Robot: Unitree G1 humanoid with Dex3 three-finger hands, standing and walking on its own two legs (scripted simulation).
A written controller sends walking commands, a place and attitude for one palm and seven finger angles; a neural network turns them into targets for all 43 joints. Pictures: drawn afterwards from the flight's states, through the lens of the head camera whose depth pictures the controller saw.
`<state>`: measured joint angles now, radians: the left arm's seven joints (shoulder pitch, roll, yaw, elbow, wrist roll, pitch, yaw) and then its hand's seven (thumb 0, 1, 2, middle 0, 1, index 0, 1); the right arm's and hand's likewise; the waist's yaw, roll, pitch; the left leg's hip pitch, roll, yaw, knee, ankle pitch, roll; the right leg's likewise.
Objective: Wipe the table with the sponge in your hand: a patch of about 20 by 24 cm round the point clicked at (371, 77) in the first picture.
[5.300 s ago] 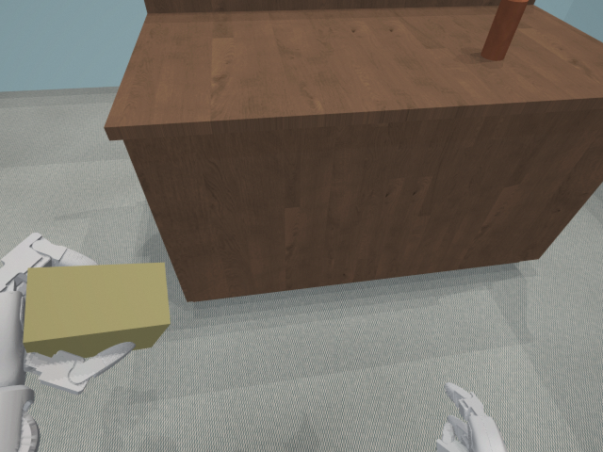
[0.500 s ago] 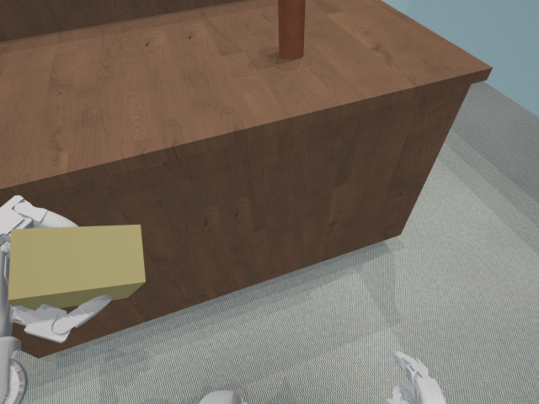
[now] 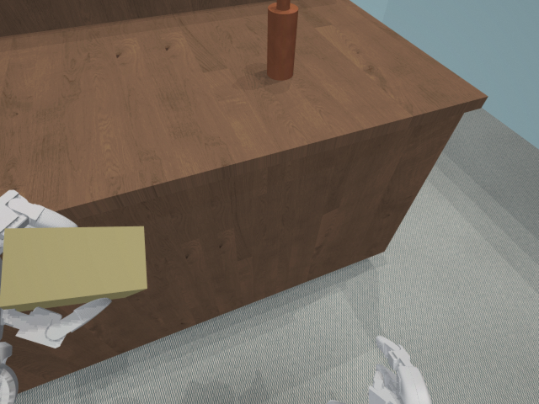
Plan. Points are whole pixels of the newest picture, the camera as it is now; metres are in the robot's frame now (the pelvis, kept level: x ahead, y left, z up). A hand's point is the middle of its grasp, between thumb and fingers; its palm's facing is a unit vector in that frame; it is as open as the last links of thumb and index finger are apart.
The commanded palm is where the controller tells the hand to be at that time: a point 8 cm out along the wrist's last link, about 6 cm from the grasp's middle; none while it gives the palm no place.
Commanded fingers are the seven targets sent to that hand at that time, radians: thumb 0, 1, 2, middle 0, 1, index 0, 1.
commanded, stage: take the last steps up to it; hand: left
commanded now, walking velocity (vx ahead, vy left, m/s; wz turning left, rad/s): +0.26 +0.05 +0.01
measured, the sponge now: (95, 268) +0.23 +0.21 +0.16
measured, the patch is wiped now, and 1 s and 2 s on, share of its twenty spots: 0.00 0.00 0.00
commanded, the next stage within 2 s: come to a stop and stand still in 0.54 s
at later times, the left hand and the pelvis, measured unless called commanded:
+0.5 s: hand (92, 196) +0.31 +0.24 +0.17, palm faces +0.42 -0.80 -0.42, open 10.5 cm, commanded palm +0.25 +0.28 +0.18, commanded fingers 0.00 0.10 1.30 -1.20 -1.60 -1.20 -1.60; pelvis +0.10 +0.00 -0.01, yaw +0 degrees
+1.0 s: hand (135, 185) +0.34 +0.20 +0.16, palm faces +0.39 -0.79 -0.48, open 10.5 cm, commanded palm +0.27 +0.25 +0.18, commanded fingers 0.00 0.10 1.30 -1.20 -1.60 -1.20 -1.60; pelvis +0.12 -0.04 +0.00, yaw +2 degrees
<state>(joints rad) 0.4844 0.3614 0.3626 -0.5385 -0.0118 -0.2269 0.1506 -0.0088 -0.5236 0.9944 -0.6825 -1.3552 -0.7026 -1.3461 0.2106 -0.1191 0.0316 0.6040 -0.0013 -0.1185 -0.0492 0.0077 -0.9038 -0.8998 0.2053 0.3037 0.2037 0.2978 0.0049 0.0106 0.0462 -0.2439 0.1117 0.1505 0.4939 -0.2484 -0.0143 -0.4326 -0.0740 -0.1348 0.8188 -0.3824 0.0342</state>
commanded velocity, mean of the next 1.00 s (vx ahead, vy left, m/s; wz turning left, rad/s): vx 0.08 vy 0.07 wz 0.02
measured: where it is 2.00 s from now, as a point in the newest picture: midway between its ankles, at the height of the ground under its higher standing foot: outside the picture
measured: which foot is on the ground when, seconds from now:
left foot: down 0.00-0.08, up 0.10-0.40, down 0.42-0.78, up 0.80-1.00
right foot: up 0.00-0.06, down 0.08-0.44, up 0.46-0.72, down 0.74-1.00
